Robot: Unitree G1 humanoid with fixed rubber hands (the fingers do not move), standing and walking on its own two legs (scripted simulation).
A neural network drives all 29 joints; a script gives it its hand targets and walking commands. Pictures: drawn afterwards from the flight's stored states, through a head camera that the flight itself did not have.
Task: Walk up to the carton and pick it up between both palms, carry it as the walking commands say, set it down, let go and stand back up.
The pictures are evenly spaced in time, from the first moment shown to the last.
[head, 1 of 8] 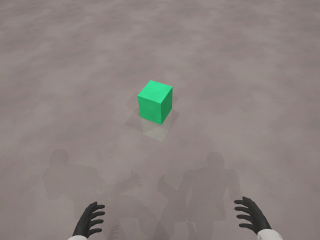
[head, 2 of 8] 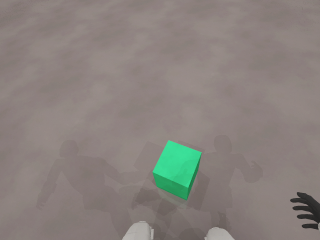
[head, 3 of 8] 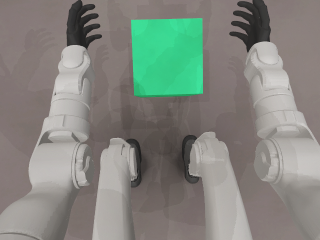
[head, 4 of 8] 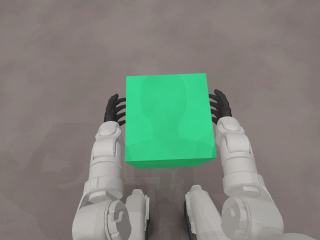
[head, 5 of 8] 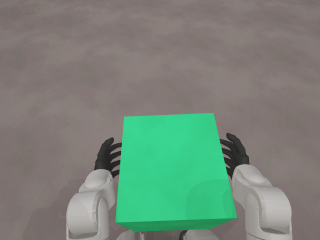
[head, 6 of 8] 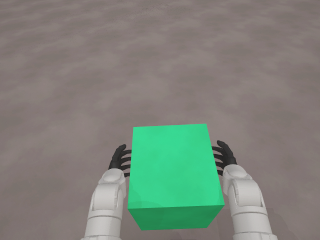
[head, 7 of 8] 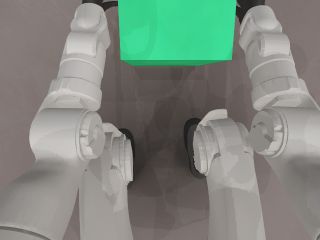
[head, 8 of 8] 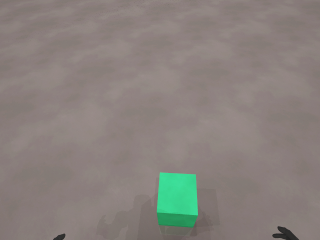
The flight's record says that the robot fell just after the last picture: no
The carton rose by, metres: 0.67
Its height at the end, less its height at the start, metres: +0.00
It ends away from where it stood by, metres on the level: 1.05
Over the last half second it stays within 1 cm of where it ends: yes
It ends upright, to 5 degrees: yes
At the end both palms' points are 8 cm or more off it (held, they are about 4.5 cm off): yes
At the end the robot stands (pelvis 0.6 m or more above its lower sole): yes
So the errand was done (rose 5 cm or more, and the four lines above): yes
